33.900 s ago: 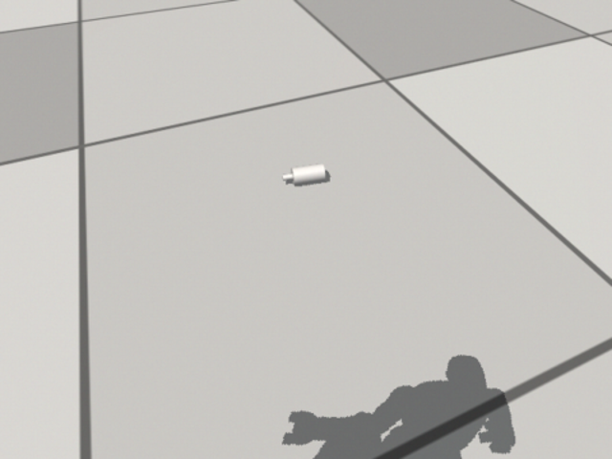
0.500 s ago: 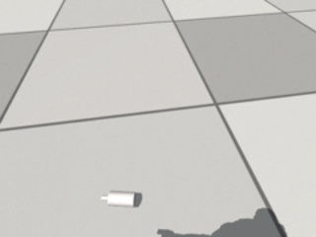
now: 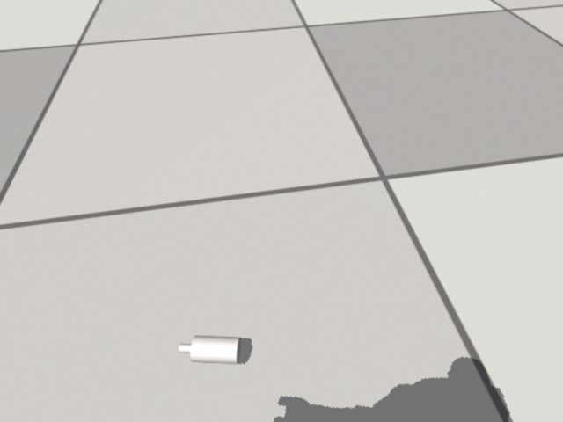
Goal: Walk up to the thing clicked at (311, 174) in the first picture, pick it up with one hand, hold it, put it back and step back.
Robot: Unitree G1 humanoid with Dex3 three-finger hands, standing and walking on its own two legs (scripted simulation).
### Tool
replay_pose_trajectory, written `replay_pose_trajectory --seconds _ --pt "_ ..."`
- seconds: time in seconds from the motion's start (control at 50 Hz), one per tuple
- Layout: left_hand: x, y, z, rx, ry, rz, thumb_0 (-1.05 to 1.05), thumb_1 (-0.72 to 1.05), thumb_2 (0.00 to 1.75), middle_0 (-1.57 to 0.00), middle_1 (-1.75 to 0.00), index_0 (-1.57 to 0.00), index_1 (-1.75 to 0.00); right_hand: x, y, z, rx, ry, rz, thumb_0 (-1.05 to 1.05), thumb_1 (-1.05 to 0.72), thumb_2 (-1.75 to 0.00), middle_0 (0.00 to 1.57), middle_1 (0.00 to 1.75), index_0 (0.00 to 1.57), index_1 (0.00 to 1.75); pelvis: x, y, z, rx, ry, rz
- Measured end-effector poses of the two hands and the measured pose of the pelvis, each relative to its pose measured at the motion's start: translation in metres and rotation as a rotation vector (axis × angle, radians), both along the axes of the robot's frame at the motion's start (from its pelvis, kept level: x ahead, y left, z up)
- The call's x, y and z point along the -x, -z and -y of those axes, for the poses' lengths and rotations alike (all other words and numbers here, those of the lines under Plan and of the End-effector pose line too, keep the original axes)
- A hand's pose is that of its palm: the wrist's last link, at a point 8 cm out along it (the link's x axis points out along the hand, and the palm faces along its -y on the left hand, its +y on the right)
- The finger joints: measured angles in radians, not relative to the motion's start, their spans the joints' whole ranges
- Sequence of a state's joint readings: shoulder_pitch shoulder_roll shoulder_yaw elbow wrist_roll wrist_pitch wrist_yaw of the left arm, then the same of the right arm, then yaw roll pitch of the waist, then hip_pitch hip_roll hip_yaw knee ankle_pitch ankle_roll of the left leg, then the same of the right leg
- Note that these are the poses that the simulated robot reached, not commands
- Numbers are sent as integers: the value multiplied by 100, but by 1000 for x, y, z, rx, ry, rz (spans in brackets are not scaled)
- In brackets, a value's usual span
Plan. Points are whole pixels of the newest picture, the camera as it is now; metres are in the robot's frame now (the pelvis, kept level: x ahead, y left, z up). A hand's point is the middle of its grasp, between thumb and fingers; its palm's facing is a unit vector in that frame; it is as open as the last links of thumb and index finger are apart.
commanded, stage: step back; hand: left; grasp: from above
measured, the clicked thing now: (209, 349) +0.44 +0.29 -0.74
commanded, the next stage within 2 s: none
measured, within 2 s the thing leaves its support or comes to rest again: neither
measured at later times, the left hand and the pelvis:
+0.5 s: hand out of the picture +0.01 +0.26 -0.17, palm faces -0.05 -0.91 -0.41, open 7.4 cm; pelvis -0.10 -0.01 -0.03, yaw -3 degrees
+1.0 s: hand out of the picture -0.10 +0.26 -0.17, palm faces +0.04 -0.93 -0.38, open 7.4 cm; pelvis -0.23 -0.01 -0.03, yaw +1 degrees
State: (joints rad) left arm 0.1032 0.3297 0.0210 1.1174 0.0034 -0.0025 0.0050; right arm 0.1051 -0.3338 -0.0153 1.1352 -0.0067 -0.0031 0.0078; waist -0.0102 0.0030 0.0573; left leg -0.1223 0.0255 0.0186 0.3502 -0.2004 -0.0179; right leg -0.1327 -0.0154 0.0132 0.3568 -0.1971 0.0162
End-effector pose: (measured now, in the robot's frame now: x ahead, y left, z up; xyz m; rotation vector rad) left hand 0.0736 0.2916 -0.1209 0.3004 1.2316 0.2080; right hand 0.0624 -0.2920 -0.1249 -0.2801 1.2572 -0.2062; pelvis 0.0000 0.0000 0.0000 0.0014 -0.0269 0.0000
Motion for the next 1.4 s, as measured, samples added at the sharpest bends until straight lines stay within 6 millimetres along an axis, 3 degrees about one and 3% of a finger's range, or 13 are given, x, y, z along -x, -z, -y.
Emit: replay_pose_trajectory --seconds 0.2,0.3,0.38,0.56,0.66,0.72,0.82,0.92,1.0,1.08,1.18,1.26,1.4 --pt "-1 6 -26 -54 31 37 0 90 90 -20 -30 -20 -30 4 3 14 56 -1 31 1 -90 -90 21 30 20 30 34 15 -7 7 -2 -5" --pt "3 12 -36 -67 60 67 0 91 90 -20 -30 -20 -30 21 3 14 75 -5 55 1 -90 -90 21 29 20 30 54 24 -13 -2 9 9" --pt "18 9 -31 -71 59 69 0 91 90 -20 -30 -20 -30 41 0 15 73 -20 61 1 -90 -90 21 30 20 30 70 21 -6 12 12 6" --pt "98 12 2 -92 56 6 0 91 90 -20 -30 -20 -30 73 26 43 44 -21 115 1 -90 -90 21 30 20 30 118 34 20 21 58 17" --pt "148 -1 18 -84 38 -52 1 90 90 -20 -30 -20 -30 106 23 44 11 6 74 1 -90 -90 21 29 20 30 137 21 28 -29 73 14" --pt "159 -8 20 -86 25 -47 1 90 90 -21 -30 -21 -31 130 20 45 14 8 42 1 -90 -90 21 30 20 30 148 15 29 -28 53 -9" --pt "158 -10 14 -98 20 58 1 90 90 -21 -30 -21 -31 169 21 47 50 -28 -34 1 -90 -90 21 30 20 30 173 17 26 -10 12 -16" --pt "167 3 2 -78 21 147 1 90 90 -20 -30 -20 -31 190 18 37 80 -78 -30 1 -90 -90 21 30 20 30 205 27 17 3 -35 4" --pt "186 16 -8 -45 15 154 0 90 90 -20 -30 -20 -30 205 8 22 88 -90 22 1 -90 -90 21 29 20 30 232 30 8 -18 -26 38" --pt "212 12 -9 -28 10 133 1 91 90 -20 -30 -20 -30 221 -9 15 93 -89 76 1 -90 -90 21 30 20 30 254 20 4 25 -22 33" --pt "255 8 -13 -37 16 106 1 91 90 -20 -30 -20 -30 236 -20 15 96 -82 143 1 -90 -90 21 30 21 30 286 15 5 30 13 14" --pt "296 12 -13 -58 41 56 0 91 90 -20 -30 -20 -30 254 -17 19 86 -78 194 1 -90 -90 21 30 21 30 320 19 10 24 46 17" --pt "376 10 6 -91 63 1 0 91 90 -20 -30 -20 -30 320 13 44 43 -33 192 1 -90 -90 21 30 20 30 383 33 25 44 60 44"
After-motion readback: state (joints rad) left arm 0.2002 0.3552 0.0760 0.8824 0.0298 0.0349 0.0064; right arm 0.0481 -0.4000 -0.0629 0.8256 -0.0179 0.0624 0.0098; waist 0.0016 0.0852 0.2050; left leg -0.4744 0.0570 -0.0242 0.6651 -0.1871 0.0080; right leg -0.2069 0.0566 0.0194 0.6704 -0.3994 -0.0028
